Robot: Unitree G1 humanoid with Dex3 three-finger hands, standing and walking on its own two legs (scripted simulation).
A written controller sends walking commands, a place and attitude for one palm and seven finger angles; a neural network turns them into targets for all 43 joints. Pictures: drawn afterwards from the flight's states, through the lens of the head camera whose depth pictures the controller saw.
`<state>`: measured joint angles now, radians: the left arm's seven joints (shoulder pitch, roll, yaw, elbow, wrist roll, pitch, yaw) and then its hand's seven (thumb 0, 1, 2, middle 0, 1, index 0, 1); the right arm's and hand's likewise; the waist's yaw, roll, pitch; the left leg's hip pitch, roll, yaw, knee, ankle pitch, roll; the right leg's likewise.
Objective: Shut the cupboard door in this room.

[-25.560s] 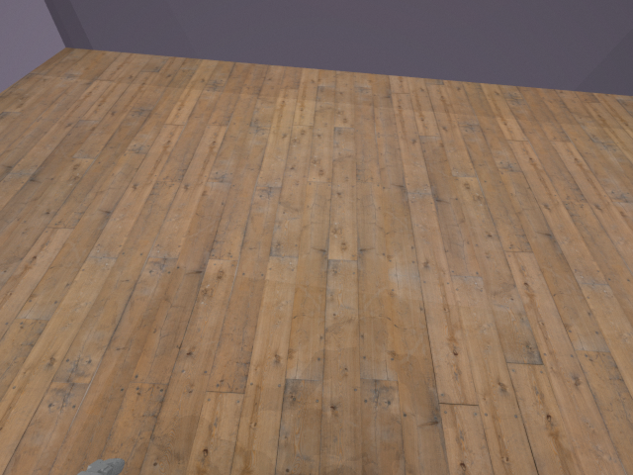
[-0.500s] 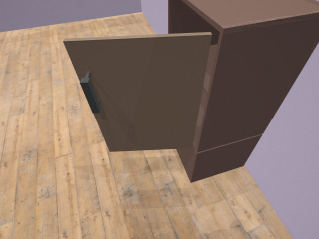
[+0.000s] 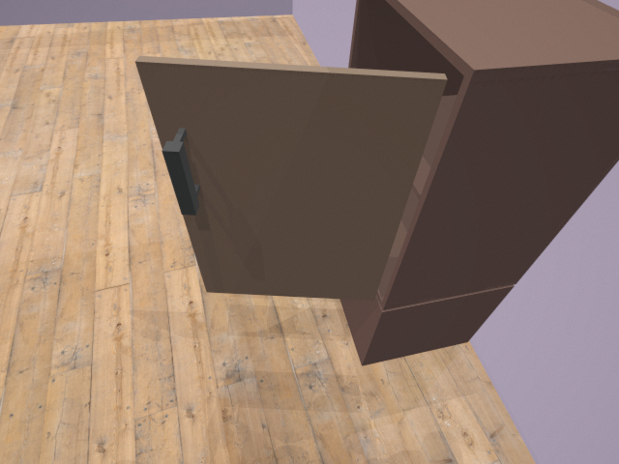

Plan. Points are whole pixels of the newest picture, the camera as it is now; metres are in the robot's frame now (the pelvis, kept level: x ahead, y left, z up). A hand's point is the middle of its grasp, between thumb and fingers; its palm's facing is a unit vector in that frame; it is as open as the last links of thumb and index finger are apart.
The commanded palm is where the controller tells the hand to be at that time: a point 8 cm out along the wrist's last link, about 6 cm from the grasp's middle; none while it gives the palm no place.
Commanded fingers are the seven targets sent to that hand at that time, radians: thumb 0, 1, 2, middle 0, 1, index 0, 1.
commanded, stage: shuffle to correct the standing spot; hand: left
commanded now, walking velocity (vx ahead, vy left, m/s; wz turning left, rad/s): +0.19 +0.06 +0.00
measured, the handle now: (185, 172) +0.53 +0.25 +0.06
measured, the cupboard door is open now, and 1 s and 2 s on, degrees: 75 75 75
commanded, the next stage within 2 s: come to a stop and stand still in 0.26 s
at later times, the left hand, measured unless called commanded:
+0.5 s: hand out of the picture +0.07 +0.15 -0.16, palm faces +0.10 -0.98 -0.17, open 7.4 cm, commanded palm none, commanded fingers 0.00 0.90 0.90 -0.20 -0.30 -0.20 -0.30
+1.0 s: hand out of the picture +0.13 +0.15 -0.16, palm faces +0.07 -0.97 -0.25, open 7.4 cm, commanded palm none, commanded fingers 0.00 0.90 0.90 -0.20 -0.30 -0.20 -0.30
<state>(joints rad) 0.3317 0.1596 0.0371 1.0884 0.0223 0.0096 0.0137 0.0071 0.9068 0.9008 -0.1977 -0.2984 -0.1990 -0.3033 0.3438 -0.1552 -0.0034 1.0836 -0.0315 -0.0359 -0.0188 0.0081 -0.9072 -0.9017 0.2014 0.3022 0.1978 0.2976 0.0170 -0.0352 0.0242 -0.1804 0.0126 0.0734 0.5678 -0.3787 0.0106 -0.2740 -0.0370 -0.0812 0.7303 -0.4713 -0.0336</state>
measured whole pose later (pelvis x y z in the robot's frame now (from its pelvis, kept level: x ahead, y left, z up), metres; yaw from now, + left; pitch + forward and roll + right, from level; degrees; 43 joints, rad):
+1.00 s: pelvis +0.09 -0.03 +0.01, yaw +1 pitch -1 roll +2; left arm 0.26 0.16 0.02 0.97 0.03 0.01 0.03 0.01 0.91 0.90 -0.20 -0.30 -0.20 -0.30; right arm 0.17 -0.17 -0.06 1.01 -0.01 0.06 -0.02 0.01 -0.91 -0.90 0.20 0.30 0.20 0.30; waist 0.02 0.01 0.05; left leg -0.38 0.01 0.03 0.82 -0.44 -0.02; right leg -0.25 0.00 -0.07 0.57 -0.32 -0.07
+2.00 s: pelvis +0.08 +0.00 +0.01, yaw +1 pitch -1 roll +0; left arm 0.28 0.16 0.00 1.07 0.00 -0.01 0.03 0.01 0.91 0.90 -0.20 -0.30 -0.20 -0.30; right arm 0.31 -0.14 0.03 1.09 -0.02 -0.02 -0.03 0.02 -0.92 -0.90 0.20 0.30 0.20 0.30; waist 0.01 0.00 0.03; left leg -0.16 -0.04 0.05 0.44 -0.26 0.05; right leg -0.21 -0.02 -0.06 0.46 -0.24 -0.01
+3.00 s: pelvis +0.06 -0.02 -0.05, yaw +3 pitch +12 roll -1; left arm 0.50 0.24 0.20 -0.11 -0.33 -0.37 -0.28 0.02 0.90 0.90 -0.86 -1.03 -0.86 -1.03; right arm 0.32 -0.25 -0.01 0.54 0.03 -0.20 -0.06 0.02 -0.90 -0.90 0.21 0.30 0.20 0.30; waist 0.00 0.02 -0.11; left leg -0.74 0.01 0.00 1.03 -0.49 0.02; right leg -0.74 0.00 -0.11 0.99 -0.45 -0.05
